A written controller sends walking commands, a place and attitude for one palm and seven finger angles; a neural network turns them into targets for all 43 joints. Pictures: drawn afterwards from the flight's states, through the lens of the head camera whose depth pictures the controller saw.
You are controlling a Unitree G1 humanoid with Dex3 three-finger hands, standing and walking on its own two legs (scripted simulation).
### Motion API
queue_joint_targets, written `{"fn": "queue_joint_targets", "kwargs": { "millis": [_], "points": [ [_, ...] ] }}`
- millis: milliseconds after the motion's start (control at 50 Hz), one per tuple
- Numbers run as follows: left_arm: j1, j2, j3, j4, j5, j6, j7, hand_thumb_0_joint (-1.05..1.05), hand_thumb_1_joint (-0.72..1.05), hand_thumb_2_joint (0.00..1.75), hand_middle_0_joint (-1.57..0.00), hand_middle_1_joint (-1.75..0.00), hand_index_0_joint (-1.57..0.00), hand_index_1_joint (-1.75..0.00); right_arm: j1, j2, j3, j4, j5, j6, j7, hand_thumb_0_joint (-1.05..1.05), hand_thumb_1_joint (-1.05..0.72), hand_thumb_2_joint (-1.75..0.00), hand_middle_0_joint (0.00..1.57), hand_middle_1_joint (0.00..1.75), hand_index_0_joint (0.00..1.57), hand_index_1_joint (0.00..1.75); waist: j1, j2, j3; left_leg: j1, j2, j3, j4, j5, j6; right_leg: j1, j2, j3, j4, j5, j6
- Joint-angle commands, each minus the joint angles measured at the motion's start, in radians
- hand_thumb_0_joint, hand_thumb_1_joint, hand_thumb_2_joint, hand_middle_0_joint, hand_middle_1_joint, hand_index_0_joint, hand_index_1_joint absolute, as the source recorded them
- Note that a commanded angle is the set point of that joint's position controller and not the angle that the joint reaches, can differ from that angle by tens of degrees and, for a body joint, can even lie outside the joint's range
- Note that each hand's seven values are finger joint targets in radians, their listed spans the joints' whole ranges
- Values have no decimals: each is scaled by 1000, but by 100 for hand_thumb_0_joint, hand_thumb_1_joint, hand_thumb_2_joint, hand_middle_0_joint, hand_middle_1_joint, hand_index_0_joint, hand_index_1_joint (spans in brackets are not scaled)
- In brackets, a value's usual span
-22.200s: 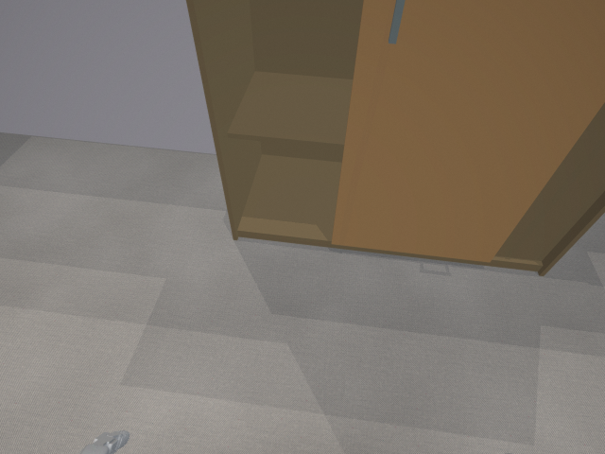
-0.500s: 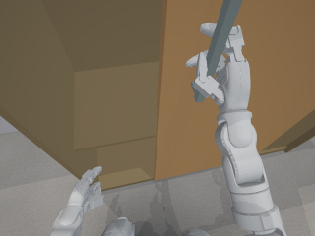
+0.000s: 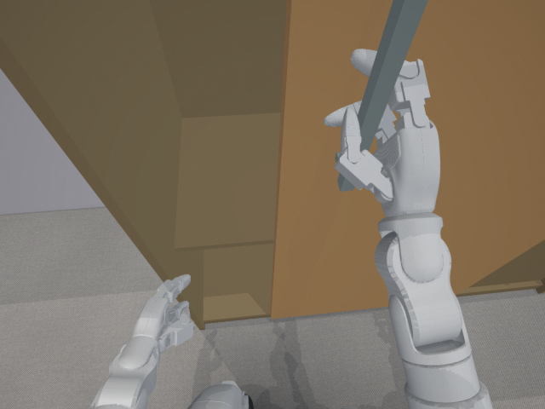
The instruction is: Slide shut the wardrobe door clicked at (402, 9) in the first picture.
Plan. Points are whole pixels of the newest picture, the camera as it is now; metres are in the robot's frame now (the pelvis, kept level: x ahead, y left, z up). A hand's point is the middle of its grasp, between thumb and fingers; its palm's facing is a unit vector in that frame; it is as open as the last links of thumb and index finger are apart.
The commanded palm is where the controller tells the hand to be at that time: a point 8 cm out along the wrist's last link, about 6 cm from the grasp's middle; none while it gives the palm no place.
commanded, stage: step sideways, sliding the door along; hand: right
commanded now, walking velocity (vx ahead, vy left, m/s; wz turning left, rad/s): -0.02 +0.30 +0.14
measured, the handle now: (379, 61) +0.38 -0.08 +0.29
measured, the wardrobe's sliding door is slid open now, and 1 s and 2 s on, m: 0.23 0.12 0.00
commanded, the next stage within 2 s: stop walking and hold the door there in 2.00 s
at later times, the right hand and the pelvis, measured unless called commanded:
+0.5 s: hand (288, 159) +0.33 +0.00 +0.22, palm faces -0.03 +1.00 -0.04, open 6.8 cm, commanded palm +0.31 +0.01 +0.22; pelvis -0.05 +0.06 +0.00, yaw +3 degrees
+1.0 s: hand (227, 161) +0.32 +0.05 +0.22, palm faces +0.00 +1.00 -0.08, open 6.6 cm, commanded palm +0.30 +0.07 +0.23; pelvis -0.08 +0.14 -0.01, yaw +3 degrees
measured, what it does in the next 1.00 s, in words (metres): steps to the left: left foot, then right foot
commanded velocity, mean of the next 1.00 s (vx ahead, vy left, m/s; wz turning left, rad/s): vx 0.23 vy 0.31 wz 0.08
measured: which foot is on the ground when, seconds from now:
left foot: down 0.00-0.24, up 0.26-0.38, down 0.40-0.78, up 0.80-0.94, down 0.96-1.00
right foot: down 0.00-0.64, up 0.66-0.74, down 0.76-1.00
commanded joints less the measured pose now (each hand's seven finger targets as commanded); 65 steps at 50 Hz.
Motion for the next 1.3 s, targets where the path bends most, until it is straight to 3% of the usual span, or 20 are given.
{"fn": "queue_joint_targets", "kwargs": {
  "millis": [0, 40, 80, 120, 180, 240, 340, 420, 520, 580, 620, 680, 740, 780, 900, 1000, 1120, 1160, 1200, 1280],
  "points": [
    [-82, 90, 38, -178, -3, -30, -20, 0, 90, 90, -20, -30, -20, -30, -435, 130, 278, -312, 19, -209, 120, 0, -90, -90, 45, 140, 45, 140, 86, -216, -528, 116, 24, -3, 63, 66, -27, 274, -210, 42, 33, 934, -177],
    [-91, 83, 32, -188, -25, -14, -17, 0, 90, 90, -20, -30, -20, -30, -506, 101, 247, -265, 5, -187, 124, 0, -90, -90, 45, 140, 45, 140, 83, -44, -508, 222, 38, -22, -57, 243, -23, 138, -134, 7, 153, 635, -156],
    [-105, 56, 25, -184, -33, -5, 7, 0, 90, 90, -20, -30, -20, -30, -514, 63, 232, -252, 17, -170, 113, 0, -90, -90, 45, 140, 45, 140, 92, 253, -507, 285, 208, -300, -197, 809, 69, -28, 87, -5, 274, -12, -75],
    [-70, 48, 26, -152, -18, -17, 11, 0, 90, 90, -20, -30, -20, -30, -501, 97, 238, -228, 34, -171, 110, 0, -90, -90, 45, 140, 45, 140, 91, 285, -532, 303, 223, -318, -187, 806, 96, -66, 133, 66, 257, -177, -84],
    [-67, 94, 37, -103, -9, -15, 20, 0, 90, 90, -20, -30, -20, -30, -621, 69, 226, -260, 46, -195, 100, 0, -90, -90, 45, 140, 45, 140, 124, 28, -580, 179, 108, -175, 18, 551, 26, 223, 7, 56, -162, 334, -101],
    [-92, 108, 46, -143, 7, 15, -11, 0, 90, 90, -20, -30, -20, -30, -654, 81, 206, -170, 37, -190, 123, 0, -90, -90, 45, 140, 45, 140, 81, -281, -461, -25, 20, -61, 358, -191, -30, 186, -290, 233, -141, 787, -287],
    [-77, 93, 18, -155, -20, 28, -6, 0, 90, 90, -20, -30, -20, -30, -735, 118, 210, -54, 24, -177, 132, 0, -90, -90, 45, 140, 45, 140, 69, -77, -515, 242, 8, -16, -137, 157, -9, 191, -132, 54, 172, 663, -169],
    [-44, 68, 26, -80, -16, -4, 28, 0, 90, 90, -20, -30, -20, -30, -756, 111, 220, -18, 41, -163, 117, 0, -90, -90, 45, 140, 45, 140, 114, 179, -539, 314, 185, -326, -191, 843, 95, 55, 110, 53, 161, 96, -83],
    [-63, 101, 38, -86, -6, -12, 11, 0, 90, 90, -20, -30, -20, -30, -788, 134, 223, 12, 61, -186, 135, 0, -90, -90, 45, 140, 45, 140, 89, -276, -526, 150, 8, -12, 36, 38, -30, 247, -185, 173, -80, 682, -214],
    [-58, 95, 31, -111, -26, -6, 10, 0, 90, 90, -20, -30, -20, -30, -856, 98, 182, 59, 47, -177, 143, 0, -90, -90, 45, 140, 45, 140, 68, -45, -502, 268, 20, -59, -187, 177, -16, 148, -97, 90, 89, 544, -176],
    [-66, 61, 31, -110, -30, -10, 28, 0, 90, 90, -20, -30, -20, -30, -851, 95, 173, 140, 39, -164, 141, 0, -90, -90, 45, 140, 45, 140, 85, 332, -478, 295, 182, -375, -366, 406, 57, -25, 137, 42, 272, -34, -95],
    [-32, 51, 12, -47, -13, -52, 32, 0, 90, 90, -20, -30, -20, -30, -948, 140, 213, 57, 58, -194, 128, 0, -90, -90, 45, 140, 45, 140, 119, 125, -520, 268, 176, -319, -294, 502, 120, 43, 154, 75, 126, -77, -98],
    [-17, 139, 53, -52, -9, -50, 24, 0, 90, 90, -20, -30, -20, -30, -887, 101, 198, 108, 74, -207, 123, 0, -90, -90, 45, 140, 45, 140, 106, -254, -551, 9, 10, -86, 175, 144, -4, 363, -189, 287, -177, 674, -218],
    [-28, 114, 41, -96, -10, -24, 5, 0, 90, 90, -20, -30, -20, -30, -902, 95, 174, 130, 71, -184, 135, 0, -90, -90, 45, 140, 45, 140, 75, -203, -468, -166, 19, -114, 362, -185, -14, 403, -310, 354, -168, 870, -331],
    [-35, 132, 25, -100, -16, -21, 3, 0, 90, 90, -20, -30, -20, -30, -943, 127, 168, 205, 48, -173, 148, 0, -90, -90, 45, 140, 45, 140, 79, -172, -504, 263, -25, 27, -75, 75, -13, 142, -118, 80, 33, 549, -177],
    [-1, 94, 44, -21, -22, -36, 40, 0, 90, 90, -20, -30, -20, -30, -913, 44, 102, 253, 56, -157, 120, 0, -90, -90, 45, 140, 45, 140, 107, 204, -508, 271, 153, -288, -272, 513, 81, 90, 135, 34, 157, 152, -79],
    [-24, 111, 35, -61, -17, -40, 32, 0, 90, 90, -20, -30, -20, -30, -891, 88, 145, 164, 78, -180, 131, 0, -90, -90, 45, 140, 45, 140, 75, -243, -516, 138, -4, 13, -19, 6, -35, 276, -183, 165, -100, 641, -207],
    [-30, 95, 33, -83, -32, -39, 31, 0, 90, 90, -20, -30, -20, -30, -904, 72, 127, 162, 71, -179, 135, 0, -90, -90, 45, 140, 45, 140, 59, -45, -536, 274, 20, -29, -223, 240, -25, 229, -85, 63, 111, 631, -159],
    [-47, 69, 33, -82, -38, -36, 44, 0, 90, 90, -20, -30, -20, -30, -889, 60, 116, 202, 60, -161, 132, 0, -90, -90, 45, 140, 45, 140, 81, 314, -505, 385, 173, -307, -311, 602, 51, -43, 123, 32, 263, 28, -87],
    [-25, 57, 10, -30, -16, -60, 51, 0, 90, 90, -20, -30, -20, -30, -946, 88, 172, 62, 72, -192, 108, 0, -90, -90, 45, 140, 45, 140, 128, 62, -570, 339, 153, -208, -150, 703, 71, 101, 120, 24, -92, 123, -86]
  ]
}}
